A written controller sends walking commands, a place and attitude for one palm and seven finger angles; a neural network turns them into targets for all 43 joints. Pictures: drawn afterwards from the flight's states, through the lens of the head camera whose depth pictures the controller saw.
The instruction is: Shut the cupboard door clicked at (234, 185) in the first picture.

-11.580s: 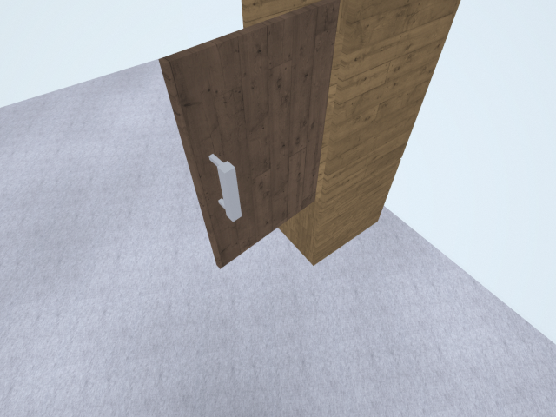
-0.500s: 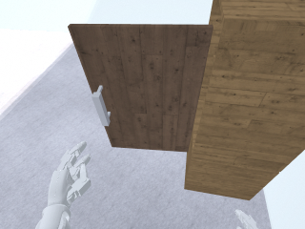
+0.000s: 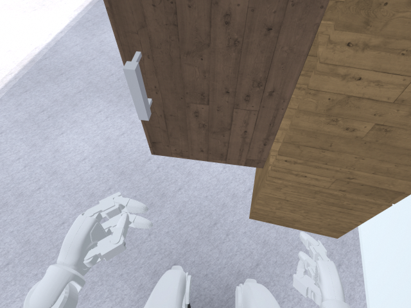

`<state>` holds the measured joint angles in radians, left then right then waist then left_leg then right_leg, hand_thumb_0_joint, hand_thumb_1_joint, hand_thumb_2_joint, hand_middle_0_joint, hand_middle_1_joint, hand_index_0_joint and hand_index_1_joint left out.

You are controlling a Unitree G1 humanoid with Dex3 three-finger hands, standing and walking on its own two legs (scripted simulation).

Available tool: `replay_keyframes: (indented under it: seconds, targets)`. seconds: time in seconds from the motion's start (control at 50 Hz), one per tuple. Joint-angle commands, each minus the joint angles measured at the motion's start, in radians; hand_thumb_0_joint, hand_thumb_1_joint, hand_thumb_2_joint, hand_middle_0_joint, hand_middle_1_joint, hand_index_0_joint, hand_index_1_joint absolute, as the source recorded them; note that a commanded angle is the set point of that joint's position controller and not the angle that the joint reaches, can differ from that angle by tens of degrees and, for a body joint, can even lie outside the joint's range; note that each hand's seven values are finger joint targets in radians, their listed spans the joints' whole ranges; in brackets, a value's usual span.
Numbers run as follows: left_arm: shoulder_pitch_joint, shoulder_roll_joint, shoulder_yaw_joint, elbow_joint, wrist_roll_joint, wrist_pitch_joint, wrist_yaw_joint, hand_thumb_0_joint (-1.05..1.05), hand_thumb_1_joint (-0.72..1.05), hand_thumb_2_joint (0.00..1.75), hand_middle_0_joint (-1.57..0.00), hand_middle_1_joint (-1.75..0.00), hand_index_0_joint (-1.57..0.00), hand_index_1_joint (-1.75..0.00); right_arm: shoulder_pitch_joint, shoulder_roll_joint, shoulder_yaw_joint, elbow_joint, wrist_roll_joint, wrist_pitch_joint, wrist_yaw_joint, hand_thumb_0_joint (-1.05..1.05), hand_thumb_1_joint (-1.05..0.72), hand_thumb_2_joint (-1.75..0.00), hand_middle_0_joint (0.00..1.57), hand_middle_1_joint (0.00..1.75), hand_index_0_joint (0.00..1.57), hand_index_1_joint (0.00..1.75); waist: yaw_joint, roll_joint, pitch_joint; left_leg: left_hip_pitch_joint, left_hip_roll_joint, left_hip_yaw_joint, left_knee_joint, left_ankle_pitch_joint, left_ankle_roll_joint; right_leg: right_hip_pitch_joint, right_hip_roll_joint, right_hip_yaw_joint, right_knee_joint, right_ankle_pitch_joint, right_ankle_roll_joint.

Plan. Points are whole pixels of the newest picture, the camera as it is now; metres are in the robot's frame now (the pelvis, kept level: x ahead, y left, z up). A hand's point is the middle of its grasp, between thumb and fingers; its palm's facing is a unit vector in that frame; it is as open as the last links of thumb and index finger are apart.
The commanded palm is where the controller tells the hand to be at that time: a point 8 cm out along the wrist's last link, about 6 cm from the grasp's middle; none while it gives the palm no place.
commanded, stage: raise the hand and make a fist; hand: left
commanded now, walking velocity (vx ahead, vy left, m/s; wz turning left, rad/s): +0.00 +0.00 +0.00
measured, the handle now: (141, 87) +0.55 +0.19 +0.08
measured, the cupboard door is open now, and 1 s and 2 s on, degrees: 95 95 95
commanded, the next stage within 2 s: bring the fist close to the handle in 1.18 s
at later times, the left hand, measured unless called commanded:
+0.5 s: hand (72, 235) +0.22 +0.22 +0.09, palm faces +0.00 -1.00 -0.04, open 3.1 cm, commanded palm +0.19 +0.26 +0.07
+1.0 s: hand (103, 228) +0.23 +0.19 +0.07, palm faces -0.11 -0.99 -0.01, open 3.1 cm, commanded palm +0.22 +0.25 +0.08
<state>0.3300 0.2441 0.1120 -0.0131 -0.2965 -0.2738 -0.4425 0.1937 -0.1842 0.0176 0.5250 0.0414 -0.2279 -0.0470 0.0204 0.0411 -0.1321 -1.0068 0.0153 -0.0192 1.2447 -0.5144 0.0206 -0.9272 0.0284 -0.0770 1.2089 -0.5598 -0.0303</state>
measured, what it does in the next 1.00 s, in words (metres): stands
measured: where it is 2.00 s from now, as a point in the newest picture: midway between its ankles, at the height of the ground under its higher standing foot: outside the picture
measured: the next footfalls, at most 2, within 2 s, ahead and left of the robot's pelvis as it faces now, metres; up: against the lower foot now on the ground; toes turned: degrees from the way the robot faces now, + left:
none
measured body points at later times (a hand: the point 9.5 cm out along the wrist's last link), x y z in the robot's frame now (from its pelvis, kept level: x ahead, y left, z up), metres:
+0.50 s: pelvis +0.01 +0.03 +0.02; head +0.06 +0.05 +0.46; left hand +0.21 +0.28 +0.09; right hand +0.21 -0.19 -0.04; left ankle +0.05 +0.11 -0.63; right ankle +0.02 -0.11 -0.63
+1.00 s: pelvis +0.02 +0.01 +0.02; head +0.08 +0.01 +0.47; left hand +0.23 +0.24 +0.07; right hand +0.19 -0.23 -0.05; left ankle +0.05 +0.10 -0.63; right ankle +0.02 -0.11 -0.63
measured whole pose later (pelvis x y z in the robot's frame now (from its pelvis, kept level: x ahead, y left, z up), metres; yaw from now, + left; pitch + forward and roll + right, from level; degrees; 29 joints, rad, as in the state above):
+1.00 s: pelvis +0.02 +0.01 +0.02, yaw +0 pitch +15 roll -3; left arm 0.38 0.27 0.14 -0.03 -0.31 -0.29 -0.35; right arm 0.28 -0.25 0.02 0.49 0.03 -0.19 -0.04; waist 0.00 0.05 -0.15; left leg -0.90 0.01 -0.02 1.14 -0.50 0.03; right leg -0.82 0.02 -0.07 1.09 -0.54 -0.02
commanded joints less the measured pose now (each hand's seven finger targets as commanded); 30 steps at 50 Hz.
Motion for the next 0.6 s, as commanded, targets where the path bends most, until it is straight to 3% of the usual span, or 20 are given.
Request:
replay_keyframes:
  seconds: [0.0,0.04,0.08,0.1,0.16,0.2,0.24,0.3,0.32,0.36,0.4,0.44,0.48,0.52,0.58]
  targets:
    - [0.157,0.157,0.245,-0.326,-0.062,-0.043,0.15,0.0,0.9,0.9,-0.88,-1.04,-0.88,-1.04,-0.05,-0.125,-0.085,-0.197,-0.003,-0.037,-0.014,0.0,-0.9,-0.9,0.2,0.3,0.2,0.3,0.085,-0.022,-0.341,0.249,-0.016,-0.037,-0.235,0.326,0.004,0.282,0.008,0.047,-0.199,0.319,0.003]
    - [0.164,0.102,0.197,-0.323,-0.051,-0.104,0.196,0.0,0.9,0.9,-0.92,-1.08,-0.92,-1.08,-0.031,-0.121,-0.081,-0.182,-0.015,-0.039,-0.005,0.0,-0.9,-0.9,0.2,0.3,0.2,0.3,0.054,-0.015,-0.28,0.258,-0.012,-0.047,-0.245,0.322,-0.006,0.203,0.013,0.013,-0.176,0.309,-0.003]
    - [0.122,0.055,0.111,-0.282,-0.026,-0.168,0.201,0.0,0.9,0.9,-0.95,-1.12,-0.95,-1.12,-0.019,-0.141,-0.078,-0.164,-0.023,-0.045,0.002,0.0,-0.9,-0.9,0.2,0.3,0.2,0.3,-0.004,-0.033,-0.195,0.226,-0.006,-0.061,-0.23,0.247,-0.005,0.097,0.015,0.002,-0.169,0.226,-0.001]
    - [0.101,0.037,0.07,-0.262,-0.011,-0.188,0.191,0.0,0.9,0.9,-0.97,-1.14,-0.97,-1.14,-0.015,-0.156,-0.076,-0.161,-0.025,-0.047,0.001,0.0,-0.9,-0.9,0.2,0.3,0.2,0.3,-0.026,-0.04,-0.154,0.205,-0.002,-0.068,-0.223,0.204,-0.001,0.049,0.018,0.002,-0.167,0.178,-0.002]
    - [0.075,0.018,-0.03,-0.237,0.008,-0.212,0.127,0.0,0.9,0.9,-1.02,-1.2,-1.02,-1.2,0.006,-0.189,-0.073,-0.171,-0.019,-0.066,0.003,0.0,-0.9,-0.9,0.2,0.3,0.2,0.3,-0.059,-0.009,-0.14,0.202,0.003,-0.101,-0.248,0.06,-0.003,-0.016,0.008,0.007,-0.176,0.067,-0.002]
    - [0.041,0.063,-0.024,-0.263,0.009,-0.196,0.098,0.0,0.9,0.9,-1.06,-1.24,-1.06,-1.24,0.01,-0.206,-0.072,-0.183,-0.011,-0.077,-0.003,0.0,-0.9,-0.9,0.2,0.3,0.2,0.3,-0.054,0.02,-0.163,0.216,0.002,-0.123,-0.272,0.009,-0.001,-0.005,0.007,0.014,-0.179,0.052,-0.007]
    - [0.067,0.134,0.052,-0.319,0.005,-0.176,0.099,0.0,0.9,0.9,-1.1,-1.28,-1.1,-1.28,0.016,-0.208,-0.078,-0.197,-0.008,-0.079,-0.006,0.0,-0.9,-0.9,0.2,0.3,0.2,0.3,-0.02,0.036,-0.253,0.274,0.003,-0.129,-0.295,0.038,-0.008,0.035,0.005,0.015,-0.181,0.075,-0.01]
    - [0.087,0.2,0.156,-0.41,0.0,-0.159,0.157,0.0,0.9,0.9,-1.15,-1.34,-1.15,-1.34,0.007,-0.196,-0.077,-0.202,-0.011,-0.063,-0.007,0.0,-0.9,-0.9,0.2,0.3,0.2,0.3,0.026,0.089,-0.301,0.357,0.009,-0.151,-0.333,0.115,-0.034,0.063,0.016,-0.005,-0.162,0.126,-0.017]
    - [0.1,0.168,0.146,-0.441,-0.009,-0.158,0.178,0.0,0.9,0.9,-1.17,-1.36,-1.17,-1.36,0.006,-0.189,-0.071,-0.213,-0.012,-0.055,-0.004,0.0,-0.9,-0.9,0.2,0.3,0.2,0.3,0.031,0.118,-0.299,0.386,0.011,-0.157,-0.352,0.127,-0.046,0.066,0.015,-0.014,-0.159,0.131,-0.017]
    - [0.121,0.132,0.141,-0.423,-0.02,-0.149,0.212,0.0,0.9,0.9,-1.21,-1.4,-1.21,-1.4,0.003,-0.179,-0.068,-0.211,-0.012,-0.037,-0.001,0.0,-0.9,-0.9,0.2,0.3,0.2,0.3,0.023,0.111,-0.258,0.386,0.012,-0.152,-0.363,0.134,-0.05,0.078,0.019,-0.022,-0.172,0.142,-0.015]
    - [0.133,0.102,0.122,-0.342,-0.014,-0.127,0.223,0.0,0.9,0.9,-1.24,-1.44,-1.24,-1.44,0.009,-0.177,-0.064,-0.207,-0.014,-0.019,0.0,0.0,-0.9,-0.9,0.2,0.3,0.2,0.3,0.005,0.063,-0.201,0.331,0.007,-0.139,-0.352,0.121,-0.037,0.089,0.025,-0.023,-0.194,0.145,-0.014]
    - [0.128,0.055,0.046,-0.276,0.007,-0.107,0.204,0.0,0.9,0.9,-1.28,-1.48,-1.28,-1.48,0.017,-0.187,-0.061,-0.21,-0.011,-0.008,0.003,0.0,-0.9,-0.9,0.2,0.3,0.2,0.3,-0.029,0.041,-0.131,0.291,0.008,-0.124,-0.346,0.084,-0.029,0.068,0.019,-0.024,-0.211,0.131,-0.007]
    - [0.08,0.051,0.001,-0.242,0.022,-0.091,0.169,0.0,0.9,0.9,-1.3,-1.5,-1.3,-1.5,0.027,-0.2,-0.058,-0.212,-0.007,-0.009,0.003,0.0,-0.9,-0.9,0.2,0.3,0.2,0.3,-0.052,0.021,-0.101,0.276,0.009,-0.127,-0.345,0.049,-0.022,0.058,0.019,-0.018,-0.227,0.118,-0.004]
    - [0.034,0.082,0.006,-0.233,0.024,-0.082,0.139,0.0,0.9,0.9,-1.3,-1.5,-1.3,-1.5,0.039,-0.209,-0.056,-0.218,-0.006,-0.014,-0.001,0.0,-0.9,-0.9,0.2,0.3,0.2,0.3,-0.058,0.006,-0.11,0.266,0.004,-0.119,-0.333,0.058,-0.012,0.076,0.016,-0.006,-0.241,0.124,-0.004]
    - [-0.019,0.153,0.078,-0.291,0.008,-0.103,0.118,0.0,0.9,0.9,-1.3,-1.5,-1.3,-1.5,0.04,-0.207,-0.056,-0.222,-0.011,-0.023,-0.008,0.0,-0.9,-0.9,0.2,0.3,0.2,0.3,-0.037,0.022,-0.192,0.301,-0.001,-0.108,-0.318,0.12,-0.011,0.118,0.017,0.005,-0.239,0.155,-0.011]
